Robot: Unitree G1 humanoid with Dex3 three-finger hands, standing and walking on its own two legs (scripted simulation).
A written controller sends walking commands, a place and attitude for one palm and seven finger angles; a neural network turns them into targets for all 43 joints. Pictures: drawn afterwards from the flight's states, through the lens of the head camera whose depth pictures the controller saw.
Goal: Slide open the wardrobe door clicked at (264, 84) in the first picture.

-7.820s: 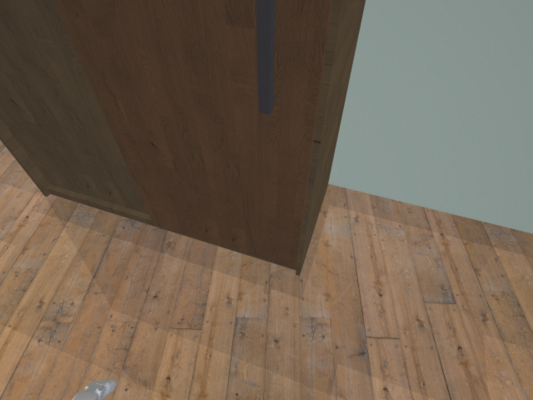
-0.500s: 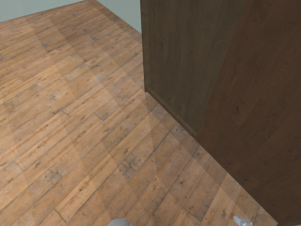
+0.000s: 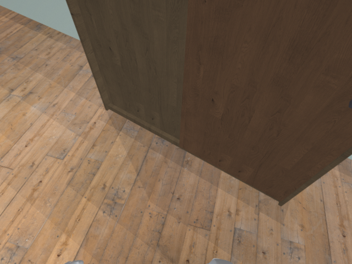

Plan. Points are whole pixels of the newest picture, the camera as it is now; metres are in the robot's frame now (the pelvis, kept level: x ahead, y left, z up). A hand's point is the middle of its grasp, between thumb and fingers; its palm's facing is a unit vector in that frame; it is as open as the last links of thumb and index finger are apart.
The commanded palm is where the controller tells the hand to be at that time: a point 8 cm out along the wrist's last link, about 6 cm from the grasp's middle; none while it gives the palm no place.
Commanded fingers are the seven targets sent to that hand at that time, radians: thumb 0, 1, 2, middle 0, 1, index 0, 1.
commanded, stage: turn to face it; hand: right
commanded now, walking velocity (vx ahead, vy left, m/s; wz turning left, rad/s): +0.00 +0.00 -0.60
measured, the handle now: out of the picture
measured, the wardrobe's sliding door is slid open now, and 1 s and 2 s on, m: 0.00 0.00 0.00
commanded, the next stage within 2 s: take the last steps up to it in 0.72 s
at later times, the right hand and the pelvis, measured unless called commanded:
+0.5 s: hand out of the picture +0.07 -0.24 -0.14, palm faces +0.28 +0.92 -0.27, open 7.4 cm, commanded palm none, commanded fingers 0.00 -0.90 -0.90 0.20 0.30 0.20 0.30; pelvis +0.00 +0.00 +0.00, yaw -16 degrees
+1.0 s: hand out of the picture -0.11 -0.19 -0.18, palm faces +0.50 +0.84 -0.22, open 7.4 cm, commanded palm none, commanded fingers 0.00 -0.90 -0.90 0.20 0.30 0.20 0.30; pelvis -0.01 -0.01 +0.00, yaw -27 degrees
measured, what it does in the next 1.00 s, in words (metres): steps on the spot, turning right: right foot, then left foot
